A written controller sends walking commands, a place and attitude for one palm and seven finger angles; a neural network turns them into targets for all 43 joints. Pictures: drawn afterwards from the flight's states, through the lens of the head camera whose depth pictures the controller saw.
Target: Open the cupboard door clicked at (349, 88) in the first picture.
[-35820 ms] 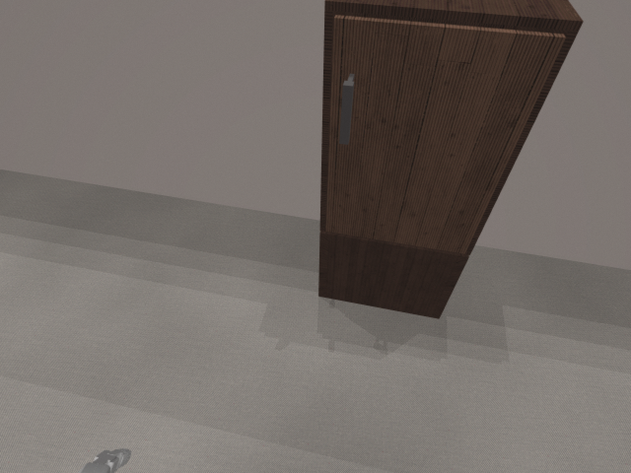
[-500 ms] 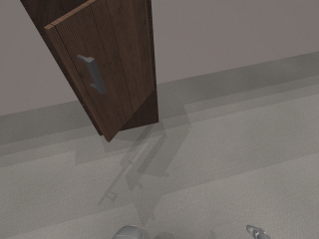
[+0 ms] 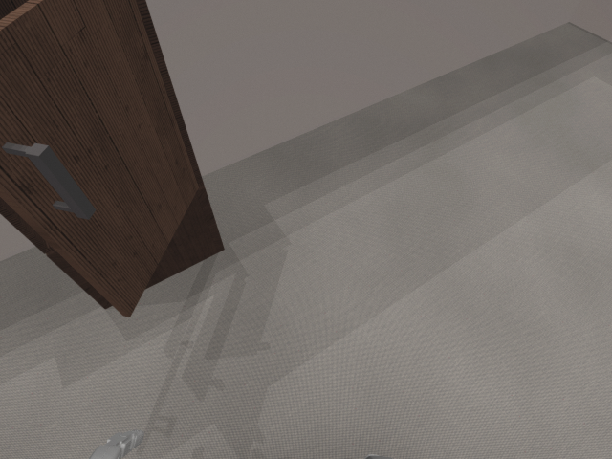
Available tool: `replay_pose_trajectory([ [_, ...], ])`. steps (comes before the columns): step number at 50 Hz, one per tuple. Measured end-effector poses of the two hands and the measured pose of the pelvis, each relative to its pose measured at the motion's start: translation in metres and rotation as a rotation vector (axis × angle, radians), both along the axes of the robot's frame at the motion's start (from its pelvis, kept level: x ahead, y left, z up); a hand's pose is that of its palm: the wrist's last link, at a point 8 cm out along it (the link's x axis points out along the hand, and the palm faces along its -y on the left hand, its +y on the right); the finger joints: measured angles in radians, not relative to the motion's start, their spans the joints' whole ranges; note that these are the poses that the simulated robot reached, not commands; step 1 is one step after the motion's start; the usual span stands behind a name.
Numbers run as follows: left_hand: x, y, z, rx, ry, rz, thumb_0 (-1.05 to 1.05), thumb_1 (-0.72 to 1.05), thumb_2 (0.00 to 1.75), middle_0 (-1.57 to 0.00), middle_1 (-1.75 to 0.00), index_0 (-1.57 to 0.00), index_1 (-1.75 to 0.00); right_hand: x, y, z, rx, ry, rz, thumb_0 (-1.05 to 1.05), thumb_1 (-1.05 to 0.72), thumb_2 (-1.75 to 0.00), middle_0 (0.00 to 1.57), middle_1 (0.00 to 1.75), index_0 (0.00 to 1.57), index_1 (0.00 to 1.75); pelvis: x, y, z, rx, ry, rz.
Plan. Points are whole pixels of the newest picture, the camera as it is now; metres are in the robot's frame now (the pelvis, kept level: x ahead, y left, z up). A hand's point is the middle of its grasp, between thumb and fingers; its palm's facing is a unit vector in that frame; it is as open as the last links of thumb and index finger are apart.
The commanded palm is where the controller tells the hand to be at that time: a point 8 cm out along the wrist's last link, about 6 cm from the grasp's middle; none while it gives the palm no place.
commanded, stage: walk to a spot facing it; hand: left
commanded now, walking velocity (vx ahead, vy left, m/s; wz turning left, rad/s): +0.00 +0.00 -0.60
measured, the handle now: (52, 182) +0.44 +0.40 +0.06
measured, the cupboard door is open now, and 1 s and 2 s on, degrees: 44 44 44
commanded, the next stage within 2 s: turn to face it in 2.00 s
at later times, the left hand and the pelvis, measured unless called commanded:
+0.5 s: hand (208, 404) +0.20 +0.17 -0.14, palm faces -0.32 -0.92 -0.21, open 7.4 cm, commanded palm none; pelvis +0.03 +0.00 +0.01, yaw -19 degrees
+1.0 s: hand (266, 331) +0.32 +0.09 -0.16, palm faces -0.58 -0.79 -0.17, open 7.4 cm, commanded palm none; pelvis +0.17 -0.05 +0.01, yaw -39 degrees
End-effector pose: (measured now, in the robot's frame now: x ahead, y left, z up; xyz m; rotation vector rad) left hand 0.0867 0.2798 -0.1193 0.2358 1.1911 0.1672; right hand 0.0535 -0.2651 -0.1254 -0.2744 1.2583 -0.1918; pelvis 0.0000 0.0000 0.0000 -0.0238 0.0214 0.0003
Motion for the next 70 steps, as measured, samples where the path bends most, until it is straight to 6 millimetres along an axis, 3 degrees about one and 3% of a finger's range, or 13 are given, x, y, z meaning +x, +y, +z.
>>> replay_pose_trajectory([
  [3, 0.017, -0.012, -0.003, 0.025, -0.015, -0.058, 0.01, 0.91, 0.9, -0.2, -0.3, -0.2, -0.29, -0.016, -0.017, -0.011, -0.005, 0.027, -0.078, 0.0, -0.91, -0.9, 0.2, 0.3, 0.2, 0.3, 0.001, -0.005, -0.007, 0.008, 0.0, -0.054],
  [7, 0.028, -0.026, -0.002, 0.018, 0.021, -0.118, 0.01, 0.91, 0.9, -0.2, -0.3, -0.2, -0.29, -0.022, -0.02, 0.001, -0.008, 0.01, -0.142, 0.0, -0.91, -0.9, 0.2, 0.3, 0.2, 0.3, 0.002, -0.004, 0.002, 0.024, 0.002, -0.112],
  [14, 0.056, -0.035, -0.016, -0.044, 0.044, -0.219, 0.01, 0.91, 0.9, -0.2, -0.3, -0.2, -0.3, -0.024, -0.002, 0.013, -0.025, -0.082, -0.221, 0.0, -0.91, -0.9, 0.2, 0.3, 0.2, 0.3, 0.011, 0.013, 0.0, 0.015, 0.019, -0.211],
  [22, 0.105, -0.051, -0.003, -0.074, -0.002, -0.3, 0.01, 0.91, 0.9, -0.2, -0.3, -0.2, -0.29, -0.065, 0.019, 0.019, -0.002, 0.007, -0.287, 0.0, -0.91, -0.9, 0.2, 0.3, 0.2, 0.3, 0.021, 0.01, 0.012, -0.011, 0.019, -0.292],
  [30, 0.143, -0.091, -0.001, -0.027, -0.049, -0.427, 0.01, 0.91, 0.9, -0.2, -0.3, -0.2, -0.29, -0.097, -0.005, -0.011, 0.048, 0.041, -0.435, 0.0, -0.91, -0.9, 0.21, 0.3, 0.2, 0.3, 0.037, -0.018, -0.005, 0.01, 0.016, -0.41],
  [34, 0.138, -0.097, 0.002, -0.015, 0.01, -0.432, 0.01, 0.91, 0.9, -0.2, -0.3, -0.2, -0.29, -0.075, -0.02, -0.002, 0.047, 0.013, -0.472, 0.01, -0.91, -0.9, 0.2, 0.3, 0.2, 0.3, 0.056, -0.025, 0.004, 0.01, 0.01, -0.448],
  [40, 0.141, -0.097, -0.004, -0.021, 0.162, -0.472, 0.01, 0.91, 0.9, -0.2, -0.3, -0.2, -0.29, -0.002, -0.04, 0.024, 0.009, -0.149, -0.498, 0.01, -0.91, -0.9, 0.2, 0.3, 0.2, 0.3, 0.096, -0.03, 0.013, 0.035, 0.011, -0.546],
  [43, 0.159, -0.095, -0.018, -0.031, 0.217, -0.488, 0.01, 0.91, 0.9, -0.2, -0.3, -0.2, -0.3, 0.033, -0.045, 0.025, -0.032, -0.227, -0.501, 0.0, -0.91, -0.9, 0.2, 0.3, 0.2, 0.3, 0.125, -0.03, 0.004, 0.018, 0.012, -0.593],
  [46, 0.194, -0.103, -0.026, -0.028, 0.237, -0.531, 0.01, 0.91, 0.9, -0.2, -0.3, -0.2, -0.29, 0.043, -0.041, 0.024, -0.06, -0.25, -0.533, 0.0, -0.91, -0.9, 0.2, 0.3, 0.2, 0.3, 0.147, -0.034, -0.001, 0.008, 0.002, -0.639],
  [52, 0.298, -0.172, -0.007, -0.075, 0.091, -0.652, 0.01, 0.91, 0.9, -0.2, -0.3, -0.19, -0.29, 0.009, -0.012, 0.025, 0.005, -0.069, -0.659, 0.0, -0.91, -0.9, 0.2, 0.3, 0.2, 0.3, 0.181, -0.058, 0.016, 0.001, 0.012, -0.69],
  [62, 0.434, -0.355, 0.012, -0.104, -0.121, -0.916, 0.01, 0.92, 0.9, -0.19, -0.3, -0.19, -0.29, -0.051, 0.016, -0.002, 0.181, 0.222, -0.92, 0.0, -0.91, -0.9, 0.2, 0.3, 0.2, 0.3, 0.236, -0.14, 0.002, 0.028, -0.002, -0.786],
  [66, 0.45, -0.399, 0.008, -0.111, -0.173, -0.922, 0.0, 0.91, 0.9, -0.2, -0.3, -0.19, -0.29, -0.038, -0.013, -0.014, 0.215, 0.247, -0.967, 0.01, -0.91, -0.9, 0.2, 0.3, 0.2, 0.3, 0.252, -0.174, -0.006, 0.022, -0.028, -0.809],
  [70, 0.44, -0.408, 0.007, -0.084, -0.067, -0.915, 0.0, 0.91, 0.9, -0.2, -0.3, -0.2, -0.29, 0.015, -0.076, -0.007, 0.159, 0.11, -0.972, 0.01, -0.91, -0.9, 0.2, 0.3, 0.2, 0.3, 0.274, -0.201, 0.008, 0.021, -0.027, -0.843],
])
